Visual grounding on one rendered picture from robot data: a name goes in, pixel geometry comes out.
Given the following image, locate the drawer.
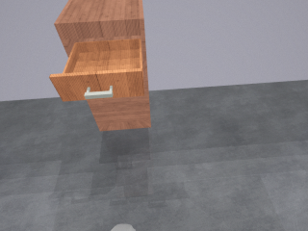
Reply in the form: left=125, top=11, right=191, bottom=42
left=49, top=38, right=144, bottom=102

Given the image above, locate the cabinet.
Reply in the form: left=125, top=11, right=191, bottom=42
left=54, top=0, right=151, bottom=132

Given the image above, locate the handle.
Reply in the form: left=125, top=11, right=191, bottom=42
left=84, top=86, right=114, bottom=99

